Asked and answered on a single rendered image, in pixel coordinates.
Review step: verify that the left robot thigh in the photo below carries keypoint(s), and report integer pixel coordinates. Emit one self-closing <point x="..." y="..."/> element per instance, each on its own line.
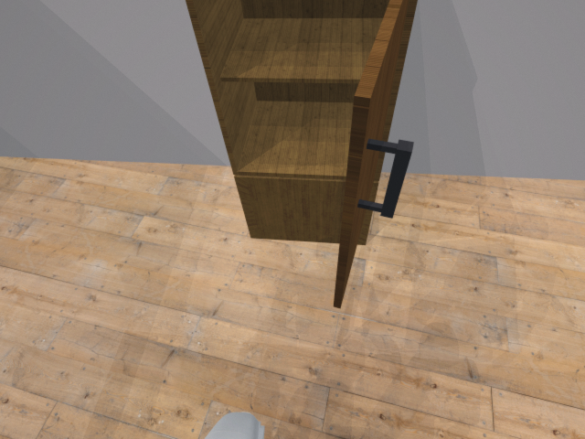
<point x="237" y="425"/>

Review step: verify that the cupboard door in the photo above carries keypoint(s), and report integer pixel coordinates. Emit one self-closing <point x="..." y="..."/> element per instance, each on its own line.
<point x="368" y="121"/>

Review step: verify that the handle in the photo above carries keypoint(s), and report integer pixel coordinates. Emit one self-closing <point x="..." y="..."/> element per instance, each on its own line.
<point x="402" y="151"/>

